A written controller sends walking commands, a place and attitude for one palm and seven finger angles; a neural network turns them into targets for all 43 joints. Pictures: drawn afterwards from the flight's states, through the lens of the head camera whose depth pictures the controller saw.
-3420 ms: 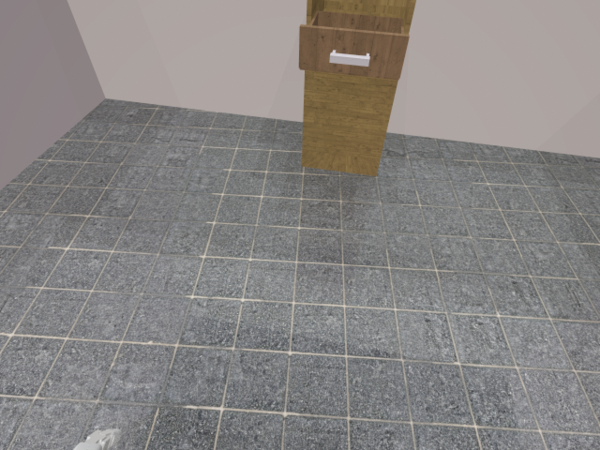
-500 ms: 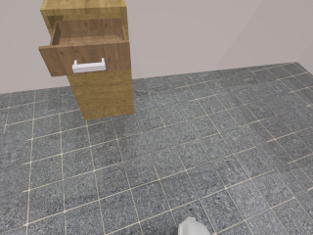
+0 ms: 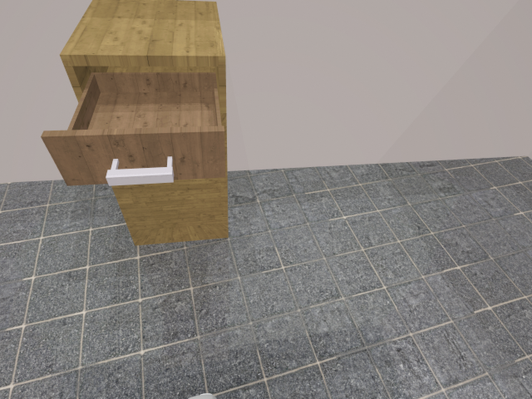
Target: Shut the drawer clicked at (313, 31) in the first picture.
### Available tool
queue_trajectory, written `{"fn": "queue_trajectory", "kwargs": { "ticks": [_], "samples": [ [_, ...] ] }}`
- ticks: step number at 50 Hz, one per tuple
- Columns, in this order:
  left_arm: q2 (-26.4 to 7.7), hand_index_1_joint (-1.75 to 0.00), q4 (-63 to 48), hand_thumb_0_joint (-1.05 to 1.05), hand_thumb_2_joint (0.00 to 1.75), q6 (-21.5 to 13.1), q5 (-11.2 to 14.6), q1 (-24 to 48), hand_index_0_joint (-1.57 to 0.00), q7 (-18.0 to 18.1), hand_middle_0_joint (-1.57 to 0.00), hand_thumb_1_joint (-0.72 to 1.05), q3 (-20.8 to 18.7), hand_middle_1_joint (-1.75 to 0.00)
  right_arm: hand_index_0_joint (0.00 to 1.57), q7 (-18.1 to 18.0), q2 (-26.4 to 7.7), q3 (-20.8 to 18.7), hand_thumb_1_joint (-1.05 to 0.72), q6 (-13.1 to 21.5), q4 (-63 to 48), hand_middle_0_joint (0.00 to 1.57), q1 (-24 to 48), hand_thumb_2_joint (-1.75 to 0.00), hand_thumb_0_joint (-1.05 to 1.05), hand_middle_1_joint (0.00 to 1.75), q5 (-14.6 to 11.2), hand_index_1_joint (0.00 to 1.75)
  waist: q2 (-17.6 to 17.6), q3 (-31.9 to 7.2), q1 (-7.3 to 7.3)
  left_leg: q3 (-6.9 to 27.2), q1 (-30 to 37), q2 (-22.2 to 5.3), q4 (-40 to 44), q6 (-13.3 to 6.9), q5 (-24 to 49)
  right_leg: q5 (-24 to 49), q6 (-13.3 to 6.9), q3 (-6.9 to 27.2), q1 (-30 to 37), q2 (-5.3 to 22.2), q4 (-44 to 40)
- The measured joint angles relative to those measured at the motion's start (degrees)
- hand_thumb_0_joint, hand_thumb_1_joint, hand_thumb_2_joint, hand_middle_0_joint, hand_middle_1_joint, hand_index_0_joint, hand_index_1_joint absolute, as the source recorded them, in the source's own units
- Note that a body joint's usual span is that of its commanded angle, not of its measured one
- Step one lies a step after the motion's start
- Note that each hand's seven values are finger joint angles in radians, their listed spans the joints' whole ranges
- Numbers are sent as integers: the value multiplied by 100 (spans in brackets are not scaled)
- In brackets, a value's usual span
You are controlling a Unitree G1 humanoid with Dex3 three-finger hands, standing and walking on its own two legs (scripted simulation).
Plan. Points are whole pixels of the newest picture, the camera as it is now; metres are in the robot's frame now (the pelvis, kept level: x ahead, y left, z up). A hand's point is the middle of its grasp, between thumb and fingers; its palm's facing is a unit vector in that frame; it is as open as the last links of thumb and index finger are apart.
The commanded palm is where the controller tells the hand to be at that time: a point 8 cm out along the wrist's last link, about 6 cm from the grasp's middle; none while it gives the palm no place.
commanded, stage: turn to face it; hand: left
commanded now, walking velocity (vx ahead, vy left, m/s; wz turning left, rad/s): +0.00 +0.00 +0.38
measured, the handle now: (142, 169) +0.56 +0.31 -0.02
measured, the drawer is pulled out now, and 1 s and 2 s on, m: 0.29 0.29 0.29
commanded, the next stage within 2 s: take the last steps up to it in 0.48 s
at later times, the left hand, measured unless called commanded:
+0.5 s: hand out of the picture +0.10 +0.18 -0.16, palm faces +0.18 -0.95 -0.27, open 7.4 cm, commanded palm none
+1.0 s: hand out of the picture -0.03 +0.18 -0.17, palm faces +0.30 -0.94 -0.17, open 7.4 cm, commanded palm none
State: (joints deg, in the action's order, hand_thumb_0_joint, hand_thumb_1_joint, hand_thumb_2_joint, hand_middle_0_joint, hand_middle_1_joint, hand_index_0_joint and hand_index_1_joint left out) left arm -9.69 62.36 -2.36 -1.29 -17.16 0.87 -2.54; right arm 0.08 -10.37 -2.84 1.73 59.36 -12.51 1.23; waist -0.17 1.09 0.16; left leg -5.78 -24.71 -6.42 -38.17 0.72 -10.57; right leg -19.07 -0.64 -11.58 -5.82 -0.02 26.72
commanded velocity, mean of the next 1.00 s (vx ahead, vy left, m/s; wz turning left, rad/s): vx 0.13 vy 0.00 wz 0.17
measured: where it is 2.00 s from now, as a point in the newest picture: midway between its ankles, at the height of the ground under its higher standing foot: (245, 394)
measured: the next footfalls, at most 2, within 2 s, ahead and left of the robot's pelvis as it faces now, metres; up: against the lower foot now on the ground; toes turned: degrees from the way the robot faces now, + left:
left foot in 0.02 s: +0.13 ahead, +0.11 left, +0.00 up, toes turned +8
right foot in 0.48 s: +0.12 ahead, -0.12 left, +0.00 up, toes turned +3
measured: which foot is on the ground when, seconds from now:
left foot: up 0.00-0.00, down 0.02-0.48, up 0.50-0.86, down 0.88-1.00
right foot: down 0.00-0.04, up 0.06-0.46, down 0.48-0.90, up 0.92-1.00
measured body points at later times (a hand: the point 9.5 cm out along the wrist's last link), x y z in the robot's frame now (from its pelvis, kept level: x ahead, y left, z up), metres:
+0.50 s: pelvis +0.05 -0.02 +0.00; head +0.06 -0.03 +0.45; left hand +0.09 +0.23 -0.14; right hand +0.13 -0.24 -0.16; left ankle +0.09 +0.10 -0.73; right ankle +0.08 -0.12 -0.73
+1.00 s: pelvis +0.07 +0.02 +0.01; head +0.06 +0.03 +0.46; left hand -0.04 +0.23 -0.16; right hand +0.15 -0.20 -0.13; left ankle +0.01 +0.11 -0.73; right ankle +0.09 -0.11 -0.68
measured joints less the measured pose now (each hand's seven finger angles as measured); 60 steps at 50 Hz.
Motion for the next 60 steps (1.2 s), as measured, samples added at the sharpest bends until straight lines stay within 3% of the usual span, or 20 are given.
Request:
{"fn": "queue_trajectory", "kwargs": {
  "ticks": [2, 5, 9, 15, 22, 24, 28, 31, 33, 40, 44, 45, 48, 52, 56, 60],
  "samples": [
    [-17, -30, 13, 0, 90, 80, 39, -58, -20, 10, -20, 91, -1, -30, 19, -2, 35, 36, -93, 45, -18, 20, -8, -90, 1, 30, 24, 30, -119, 13, 28, -24, 212, 172, 194, -229, -26, -382, 95, -10, -130, 183, 609],
    [-55, -30, 5, 0, 90, 237, 65, 20, -20, 44, -20, 91, -6, -30, 19, -53, 169, 130, -92, 17, -62, 20, 61, -90, 0, 30, 31, 30, -277, 119, 89, -90, 305, 363, 147, -441, -347, -1241, 142, 451, -809, 280, 2257],
    [-35, -30, -82, 0, 90, 316, 47, 223, -20, 35, -20, 91, -28, -30, 20, -170, 180, 116, -95, -35, -101, 20, 113, -90, 0, 30, 11, 30, -211, 203, 59, -17, 548, 551, 711, -488, -94, -924, 217, 805, -1522, 347, 3166],
    [-68, -30, -290, 0, 90, 395, 41, 413, -20, 76, -20, 91, -70, -30, 20, -138, 120, 95, -94, -138, -100, 20, 96, -90, 0, 30, 2, 30, -121, 154, 19, 120, 802, 717, 1233, -475, 130, -580, 339, 1013, -1781, 426, 2720],
    [-53, -30, -456, 0, 90, 398, 52, 522, -20, 111, -20, 91, -62, -30, 20, -90, 71, 23, -92, -268, -91, 20, 29, -90, 0, 30, 21, 30, 52, 62, -84, 298, 817, 777, 1077, -311, 36, -223, 327, 929, -1187, 283, 1183],
    [-34, -30, -495, 0, 90, 317, 37, 494, -20, 130, -20, 91, -42, -30, 20, -68, 47, -1, -92, -297, -73, 20, -10, -90, 0, 30, -22, 30, 94, 22, -56, 333, 715, 785, 799, -219, -98, 276, 239, 893, -892, 250, 499],
    [87, -30, -532, 0, 90, 288, 0, 432, -20, 115, -20, 91, 37, -30, 20, -36, -32, -87, -91, -463, -36, 20, -55, -90, 0, 30, -30, 30, 242, -13, -92, 464, 298, 752, -662, -45, -1350, 280, -71, 633, -744, 253, 463],
    [135, -30, -560, 0, 90, 280, 7, 379, -20, 116, -20, 90, 48, -30, 20, -15, -62, -118, -91, -505, -6, 20, -43, -90, 0, 30, -18, 30, 202, 3, -62, 459, 66, 646, -1698, 45, -1364, 396, -109, 512, -610, 296, 224],
    [133, -30, -547, 0, 90, 250, -2, 335, -20, 123, -20, 91, 28, -30, 20, -4, -71, -123, -91, -489, -5, 20, -56, -90, 0, 30, -6, 30, 165, 19, -45, 454, 91, 543, -1821, 95, -1294, 468, -108, 434, -551, 316, 93],
    [33, -30, -363, 0, 90, 124, -48, -44, -20, 9, -20, 91, -4, -30, 19, 74, -56, -99, -91, -403, 45, 20, -104, -90, 0, 30, 33, 30, -17, -19, 186, 259, 656, 311, -612, 44, -1450, 562, -44, 229, -499, 404, -141],
    [-42, -30, -96, 0, 90, 192, 1, -385, -20, -33, -20, 91, -37, -30, 19, 49, -25, -31, -91, -201, 3, 20, -132, -90, 0, 30, 20, 30, -75, -94, 269, 106, 1334, 327, 820, -41, -1036, 395, 89, 207, -614, 438, 123],
    [-69, -30, -18, 0, 90, 237, 20, -455, -20, -47, -20, 91, -47, -30, 19, 23, 7, -26, -91, -134, 7, 20, -136, -90, 0, 30, 23, 30, -109, -94, 248, 101, 1373, 351, 930, -57, -684, 145, 107, 250, -702, 458, 382],
    [-130, -30, 186, 0, 90, 399, -16, -601, -20, -79, -20, 91, -77, -30, 20, -25, 151, 32, -91, -17, -4, 20, -281, -90, 0, 30, 47, 30, -217, -136, 181, -21, 1552, 408, 934, -145, -755, -599, 62, 536, -1212, 423, 1750],
    [-157, -30, 207, 1, 90, 395, -33, -455, -20, -160, -20, 91, -99, -30, 20, -111, 272, 98, -92, 76, 141, 20, -632, -90, 0, 30, 28, 30, -199, -119, 51, -32, 1994, 479, 1520, -168, -646, -135, 73, 685, -1928, 479, 2917],
    [-146, -30, 15, 1, 90, 316, -9, -87, -20, -176, -20, 91, -100, -30, 20, -128, 382, 148, -91, 117, 392, 20, -950, -90, 0, 30, 7, 30, -182, 7, 28, -50, 2366, 553, 1952, -158, -562, 310, 155, 757, -2335, 611, 2823],
    [-90, -29, -160, 1, 90, 300, 18, 319, -19, -179, -20, 91, -101, -30, 20, -119, 432, 133, -91, 109, 590, 20, -1192, -90, 0, 30, 28, 30, -114, 102, -78, -89, 2613, 551, 2044, -71, -717, 432, 166, 689, -2351, 655, 2022]
  ]
}}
